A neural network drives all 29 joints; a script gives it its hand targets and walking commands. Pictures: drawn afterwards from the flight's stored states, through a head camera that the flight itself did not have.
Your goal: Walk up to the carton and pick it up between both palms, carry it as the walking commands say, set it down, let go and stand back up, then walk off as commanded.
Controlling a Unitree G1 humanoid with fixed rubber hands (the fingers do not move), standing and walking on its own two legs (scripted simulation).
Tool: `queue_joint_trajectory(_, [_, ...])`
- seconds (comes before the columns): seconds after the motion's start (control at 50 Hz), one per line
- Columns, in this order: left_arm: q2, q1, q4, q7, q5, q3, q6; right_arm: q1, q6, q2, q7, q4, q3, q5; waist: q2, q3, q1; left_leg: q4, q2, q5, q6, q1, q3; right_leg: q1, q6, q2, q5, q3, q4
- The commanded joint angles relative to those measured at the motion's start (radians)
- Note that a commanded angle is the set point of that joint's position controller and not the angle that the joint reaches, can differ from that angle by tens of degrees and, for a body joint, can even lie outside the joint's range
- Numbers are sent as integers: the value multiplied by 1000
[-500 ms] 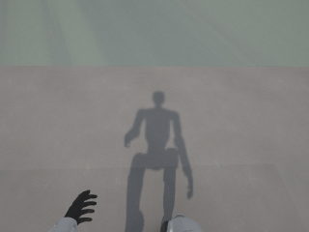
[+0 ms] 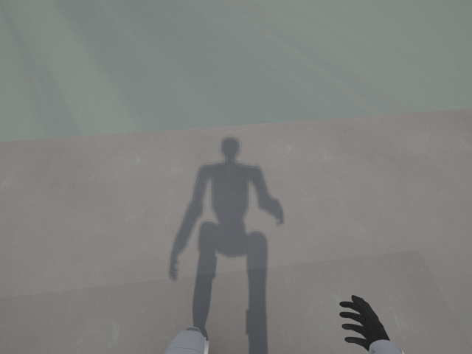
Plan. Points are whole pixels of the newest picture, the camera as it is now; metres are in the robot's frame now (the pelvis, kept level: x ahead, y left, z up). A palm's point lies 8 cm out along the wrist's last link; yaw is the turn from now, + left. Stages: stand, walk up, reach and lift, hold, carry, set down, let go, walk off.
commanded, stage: walk off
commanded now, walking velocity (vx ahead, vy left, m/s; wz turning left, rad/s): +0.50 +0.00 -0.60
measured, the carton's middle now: out of the picture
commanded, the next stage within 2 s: stand in 0.72 s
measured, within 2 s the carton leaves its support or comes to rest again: neither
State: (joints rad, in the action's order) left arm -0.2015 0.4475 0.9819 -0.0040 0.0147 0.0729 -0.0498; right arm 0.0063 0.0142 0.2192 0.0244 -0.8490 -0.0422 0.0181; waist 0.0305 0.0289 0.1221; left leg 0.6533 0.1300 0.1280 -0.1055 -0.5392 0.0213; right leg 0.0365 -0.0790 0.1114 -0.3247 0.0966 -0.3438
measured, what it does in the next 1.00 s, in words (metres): walks ahead, turning right: left foot, then right foot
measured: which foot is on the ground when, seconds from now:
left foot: up 0.00-0.04, down 0.06-0.56, up 0.58-1.00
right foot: down 0.00-0.10, up 0.12-0.54, down 0.56-1.00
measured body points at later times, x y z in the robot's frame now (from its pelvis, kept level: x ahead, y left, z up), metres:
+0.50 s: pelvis +0.27 +0.00 -0.01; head +0.30 -0.01 +0.44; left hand +0.55 +0.16 -0.11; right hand +0.10 -0.20 -0.15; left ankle +0.13 +0.15 -0.74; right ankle +0.38 -0.16 -0.71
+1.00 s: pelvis +0.53 -0.10 -0.01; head +0.55 -0.10 +0.44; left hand +0.63 +0.13 -0.16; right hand +0.55 -0.38 -0.13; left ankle +0.69 -0.06 -0.73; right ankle +0.40 -0.15 -0.74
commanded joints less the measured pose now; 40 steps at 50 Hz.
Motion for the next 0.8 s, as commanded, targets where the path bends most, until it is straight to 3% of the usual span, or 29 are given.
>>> queue_joint_trajectory(0.0, [-205,-49,-99,7,7,42,-12,-7,49,119,-3,81,-24,-18,-149,-42,-72,-167,-79,39,23,240,0,86,-59,-215,526,196,-59])
queue_joint_trajectory(0.02, [-183,-87,-105,9,-3,45,-26,201,62,173,-20,39,-60,-8,-45,-137,-209,-297,4,34,65,519,-82,151,-9,-206,509,204,-239])
queue_joint_trajectory(0.04, [-131,-46,-119,14,-30,35,-33,359,78,282,-31,-5,-82,15,154,-288,-246,-316,274,74,127,812,-277,374,27,-81,179,68,-552])
queue_joint_trajectory(0.06, [-59,-34,-132,29,-25,7,-35,470,63,328,-35,-44,-96,30,274,-285,-261,-311,430,-25,170,967,-427,624,34,-38,-238,-36,-735])
queue_joint_trajectory(0.08, [-126,-21,-134,35,-16,28,-29,435,54,244,-41,-51,-94,24,239,-357,-215,-332,418,18,184,954,-556,660,24,-91,-195,-29,-840])
queue_joint_trajectory(0.1, [-100,-76,-123,27,5,25,-22,338,56,161,-45,-22,-67,23,104,-224,-205,-378,375,55,171,789,-515,675,32,-142,-142,-9,-904])
queue_joint_trajectory(0.12, [-166,-147,-125,14,1,42,-18,295,60,136,-41,3,-46,32,76,-140,-213,-379,298,6,166,669,-283,629,48,-172,-89,-27,-884])
queue_joint_trajectory(0.14, [-113,-182,-132,-5,3,33,-12,250,67,84,-45,2,-34,47,39,-125,-190,-378,273,-15,164,655,-243,682,51,-175,-26,-44,-909])
queue_joint_trajectory(0.16, [-87,-172,-121,-11,6,32,-2,282,73,140,-50,-22,-41,33,55,-117,-174,-381,254,-69,138,595,-113,600,62,-202,2,-50,-876])
queue_joint_trajectory(0.2, [-57,-186,-138,-9,3,26,16,247,85,142,-36,-22,-42,24,61,-24,-166,-415,227,-44,147,536,-32,644,66,-195,47,-95,-871])
queue_joint_trajectory(0.24, [-56,-272,-183,-24,11,28,27,324,98,112,-14,-66,-30,10,72,45,-159,-440,238,-223,122,515,32,695,58,-207,79,-84,-870])
queue_joint_trajectory(0.26, [-11,-261,-185,-44,5,14,38,324,98,36,-8,-98,-16,7,157,36,-135,-435,226,-282,133,493,63,690,71,-219,112,-83,-880])
queue_joint_trajectory(0.28, [2,-302,-202,-44,22,9,44,370,111,43,-16,-102,-16,2,153,69,-164,-486,239,-271,142,427,85,671,80,-236,158,-99,-794])
queue_joint_trajectory(0.32, [-45,-373,-233,-55,11,11,45,256,104,91,-16,-79,-20,5,119,132,-122,-485,265,-268,154,479,134,739,94,-263,195,-92,-644])
queue_joint_trajectory(0.36, [-17,-468,-240,-60,18,-2,33,287,99,80,-24,-96,-22,7,32,136,-163,-489,198,-281,131,430,212,602,70,-212,237,-192,-445])
queue_joint_trajectory(0.4, [-51,-507,-257,-87,26,-4,34,404,87,67,-33,-150,-9,-12,158,139,-168,-502,206,-457,137,446,235,535,40,-214,219,-232,-442])
queue_joint_trajectory(0.44, [-48,-499,-251,-76,24,-5,36,398,85,152,-42,-148,-34,2,67,89,-162,-388,200,-656,136,524,289,456,9,-158,211,-293,-378])
queue_joint_trajectory(0.46, [-44,-388,-226,-69,17,-1,30,369,81,186,-49,-151,-37,3,139,37,-79,-326,203,-790,139,586,275,416,-13,-143,131,-258,-365])
queue_joint_trajectory(0.5, [-80,-218,-142,-47,22,10,21,377,54,271,-38,-136,-75,-1,34,-56,-17,-25,188,-899,140,600,294,211,-46,-58,72,-300,-222])
queue_joint_trajectory(0.52, [-166,-67,-97,-31,33,43,16,354,52,233,-24,-109,-64,-29,2,-185,62,299,146,-773,109,377,307,-156,-96,-79,160,-219,-150])
queue_joint_trajectory(0.54, [-287,64,-63,-8,38,81,14,364,59,165,-9,-57,-49,-21,-316,-342,54,626,43,124,52,54,302,-453,-169,-372,321,199,-208])
queue_joint_trajectory(0.56, [-371,60,-57,-2,25,82,27,353,62,113,-7,-11,-28,-22,-295,-391,44,830,-97,496,46,-160,94,-535,-321,-517,329,626,-70])
queue_joint_trajectory(0.58, [-348,-21,-75,16,8,91,34,243,61,127,-13,15,-30,-30,-92,-300,13,820,-5,357,54,-178,-15,-375,-291,-508,248,485,-14])
queue_joint_trajectory(0.6, [-297,-152,-116,12,2,75,36,237,67,124,-10,4,-42,-37,-40,-154,-16,706,42,261,40,-110,-2,-138,-204,-474,158,324,19])
queue_joint_trajectory(0.64, [-220,-244,-102,31,-8,39,22,284,57,146,-17,-25,-49,-5,-89,29,-131,551,62,244,36,3,-9,157,-150,-373,308,217,65])
queue_joint_trajectory(0.66, [-210,-247,-105,19,-14,38,15,303,36,109,-16,-32,-32,14,-45,17,-137,508,72,251,27,65,9,209,-130,-346,277,150,77])
queue_joint_trajectory(0.72, [-141,-240,-78,18,-14,16,-13,293,8,64,-18,-27,-26,5,-115,14,-156,374,63,203,5,120,39,255,-138,-314,371,118,113])
queue_joint_trajectory(0.76, [-166,-196,-92,11,4,23,-29,251,1,25,-19,-35,-18,-4,-20,-39,-143,303,51,195,10,120,38,201,-147,-297,645,86,68])
queue_joint_trajectory(0.78, [-162,-194,-81,16,3,19,-27,231,10,23,-30,-2,-7,-8,-64,-39,-153,253,48,152,3,131,18,255,-146,-284,722,72,69])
